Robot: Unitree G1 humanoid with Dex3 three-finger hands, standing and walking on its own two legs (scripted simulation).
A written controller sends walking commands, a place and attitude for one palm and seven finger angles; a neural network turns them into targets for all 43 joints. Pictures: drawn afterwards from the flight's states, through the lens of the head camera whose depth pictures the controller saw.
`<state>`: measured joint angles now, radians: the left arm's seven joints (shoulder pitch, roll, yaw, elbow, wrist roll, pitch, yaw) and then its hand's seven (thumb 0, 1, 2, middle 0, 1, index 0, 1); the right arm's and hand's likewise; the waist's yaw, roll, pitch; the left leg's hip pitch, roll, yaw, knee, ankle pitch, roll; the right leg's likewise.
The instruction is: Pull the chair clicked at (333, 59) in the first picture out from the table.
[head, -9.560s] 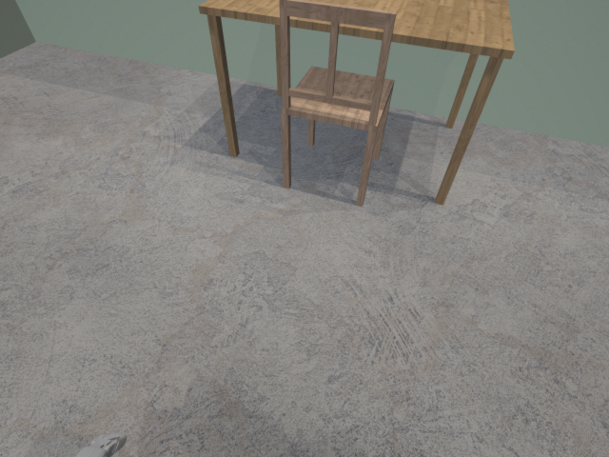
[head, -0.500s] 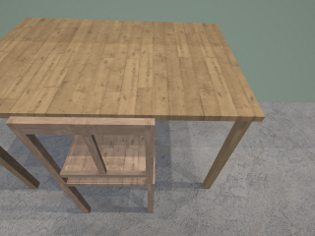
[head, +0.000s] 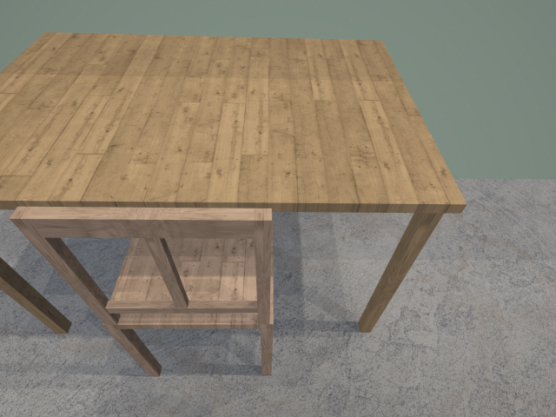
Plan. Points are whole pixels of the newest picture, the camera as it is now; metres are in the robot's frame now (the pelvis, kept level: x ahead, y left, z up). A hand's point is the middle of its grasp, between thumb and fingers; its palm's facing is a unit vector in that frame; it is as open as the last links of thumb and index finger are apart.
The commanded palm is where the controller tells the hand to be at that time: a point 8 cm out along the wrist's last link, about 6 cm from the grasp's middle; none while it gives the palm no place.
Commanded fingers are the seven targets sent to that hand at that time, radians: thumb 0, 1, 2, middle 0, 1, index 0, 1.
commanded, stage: come to a stop and stand still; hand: left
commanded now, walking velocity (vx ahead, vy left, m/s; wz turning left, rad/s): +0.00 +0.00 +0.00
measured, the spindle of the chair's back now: (169, 273) +0.38 +0.24 -0.11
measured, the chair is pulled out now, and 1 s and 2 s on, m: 0.00 0.00 0.00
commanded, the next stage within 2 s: look again from close up in 1.14 s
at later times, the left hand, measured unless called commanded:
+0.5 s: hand out of the picture +0.03 +0.19 -0.18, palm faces +0.01 -0.97 -0.25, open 7.4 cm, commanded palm none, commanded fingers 0.00 0.90 0.90 -0.20 -0.30 -0.20 -0.30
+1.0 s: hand out of the picture +0.00 +0.21 -0.18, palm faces -0.03 -0.97 -0.24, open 7.4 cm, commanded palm none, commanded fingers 0.00 0.90 0.90 -0.20 -0.30 -0.20 -0.30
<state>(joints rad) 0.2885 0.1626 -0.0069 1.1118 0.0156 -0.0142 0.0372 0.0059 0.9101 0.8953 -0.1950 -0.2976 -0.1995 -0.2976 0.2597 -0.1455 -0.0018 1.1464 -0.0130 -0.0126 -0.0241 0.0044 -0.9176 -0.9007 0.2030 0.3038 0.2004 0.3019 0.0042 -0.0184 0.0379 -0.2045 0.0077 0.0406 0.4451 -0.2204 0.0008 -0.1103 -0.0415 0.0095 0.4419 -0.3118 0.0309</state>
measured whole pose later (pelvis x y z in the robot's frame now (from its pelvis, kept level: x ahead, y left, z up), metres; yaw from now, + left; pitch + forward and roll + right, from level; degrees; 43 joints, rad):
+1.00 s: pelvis -0.02 +0.02 -0.01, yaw -1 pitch -1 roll +0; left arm 0.28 0.21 -0.01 1.03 0.02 0.00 0.04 0.01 0.91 0.90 -0.20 -0.30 -0.20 -0.30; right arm 0.20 -0.18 -0.02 1.06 -0.01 0.01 0.00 0.00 -0.91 -0.90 0.20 0.30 0.20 0.30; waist 0.00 -0.01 0.07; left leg -0.27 0.00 0.07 0.52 -0.24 0.03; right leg -0.17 -0.05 0.04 0.51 -0.31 0.06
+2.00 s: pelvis -0.02 +0.01 +0.00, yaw -2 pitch -1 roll +0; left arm 0.26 0.17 0.00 1.07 0.02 -0.01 0.04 0.01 0.91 0.90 -0.20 -0.30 -0.20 -0.30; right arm 0.22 -0.16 -0.03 1.11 -0.01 0.01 -0.01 0.00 -0.92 -0.90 0.20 0.30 0.20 0.30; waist -0.01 0.00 0.07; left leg -0.24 0.01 0.07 0.48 -0.21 0.01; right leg -0.17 -0.04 0.04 0.48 -0.30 0.04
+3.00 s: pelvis -0.04 +0.02 -0.01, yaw -1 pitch -2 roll +0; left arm 0.30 0.20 -0.01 1.04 0.02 0.00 0.04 0.01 0.91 0.90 -0.20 -0.30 -0.20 -0.30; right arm 0.21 -0.18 -0.02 1.07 -0.01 0.02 0.00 0.00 -0.91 -0.90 0.20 0.30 0.20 0.30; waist 0.00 -0.01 0.07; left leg -0.27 0.00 0.06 0.51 -0.21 0.03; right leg -0.18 -0.05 0.04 0.50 -0.29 0.06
